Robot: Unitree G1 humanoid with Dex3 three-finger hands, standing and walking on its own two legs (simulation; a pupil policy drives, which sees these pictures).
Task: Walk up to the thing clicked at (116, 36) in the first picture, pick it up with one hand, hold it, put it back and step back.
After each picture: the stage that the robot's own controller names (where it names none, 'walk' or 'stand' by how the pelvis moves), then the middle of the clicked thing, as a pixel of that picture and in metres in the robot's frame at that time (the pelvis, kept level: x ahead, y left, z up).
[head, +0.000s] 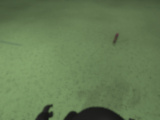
stand; (115, 38) +1.81 -0.57 -0.66
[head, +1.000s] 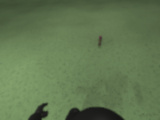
walk; (100, 41) +1.74 -0.08 -0.63
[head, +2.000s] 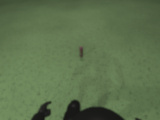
walk; (81, 52) +1.18 +0.24 -0.64
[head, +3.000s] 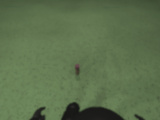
walk; (77, 69) +0.73 +0.20 -0.63
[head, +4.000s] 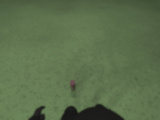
walk; (72, 85) +0.46 +0.18 -0.64
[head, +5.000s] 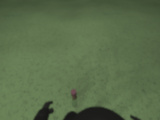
stand; (74, 94) +0.38 +0.19 -0.65
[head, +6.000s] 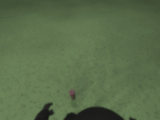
stand; (72, 95) +0.37 +0.21 -0.66
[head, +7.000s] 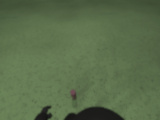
stand; (73, 95) +0.38 +0.20 -0.66
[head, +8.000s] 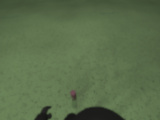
stand; (73, 95) +0.37 +0.20 -0.66
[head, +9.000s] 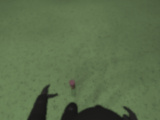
go down; (72, 84) +0.39 +0.18 -0.62
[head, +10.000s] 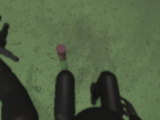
go down; (62, 54) +0.47 +0.20 -0.24
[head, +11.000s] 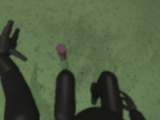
close in; (62, 53) +0.47 +0.20 -0.25
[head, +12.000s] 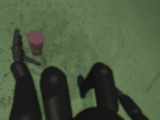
close; (36, 46) +0.46 +0.25 -0.16
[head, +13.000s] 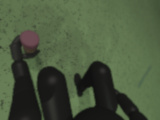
lift; (30, 46) +0.44 +0.25 -0.16
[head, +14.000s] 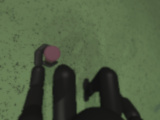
lift; (50, 56) +0.36 +0.24 -0.12
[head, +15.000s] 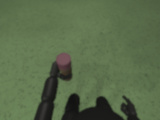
lift; (66, 69) +0.32 +0.16 +0.05
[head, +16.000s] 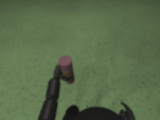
hold; (68, 72) +0.32 +0.15 +0.04
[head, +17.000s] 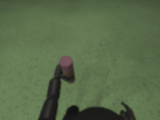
hold; (68, 71) +0.32 +0.16 +0.05
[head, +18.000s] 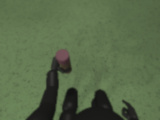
crouch; (65, 63) +0.38 +0.17 -0.01
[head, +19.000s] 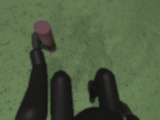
lower; (48, 40) +0.50 +0.22 -0.06
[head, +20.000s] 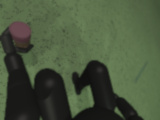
lower; (22, 41) +0.47 +0.26 -0.17
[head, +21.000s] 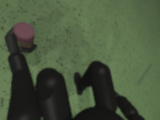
lower; (26, 41) +0.46 +0.26 -0.17
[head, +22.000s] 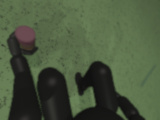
lower; (28, 43) +0.45 +0.27 -0.17
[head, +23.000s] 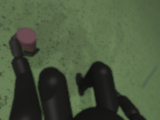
lower; (29, 45) +0.44 +0.26 -0.17
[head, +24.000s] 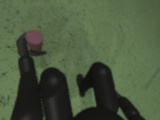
open; (35, 46) +0.45 +0.24 -0.17
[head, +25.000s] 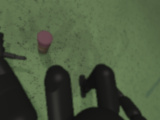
stand; (43, 45) +0.45 +0.24 -0.18
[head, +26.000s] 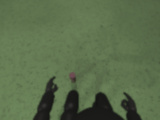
stand; (72, 78) +0.42 +0.17 -0.51
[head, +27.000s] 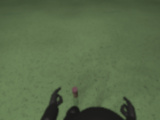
stand; (75, 92) +0.40 +0.16 -0.60
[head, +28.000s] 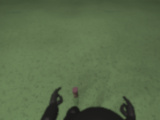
stand; (75, 92) +0.39 +0.16 -0.60
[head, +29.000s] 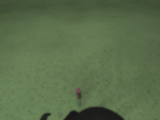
stand; (78, 93) +0.42 +0.15 -0.65
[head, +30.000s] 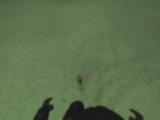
walk; (79, 79) +0.47 +0.13 -0.63
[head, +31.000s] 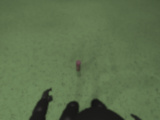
walk; (78, 66) +0.70 +0.14 -0.63
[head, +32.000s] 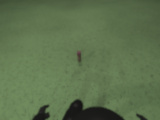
stand; (79, 56) +1.01 +0.26 -0.63
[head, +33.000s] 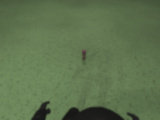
stand; (83, 55) +1.07 +0.14 -0.65
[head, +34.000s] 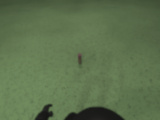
stand; (79, 59) +1.04 +0.21 -0.66
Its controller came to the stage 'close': yes
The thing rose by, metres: 0.69
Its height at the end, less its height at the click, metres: +0.00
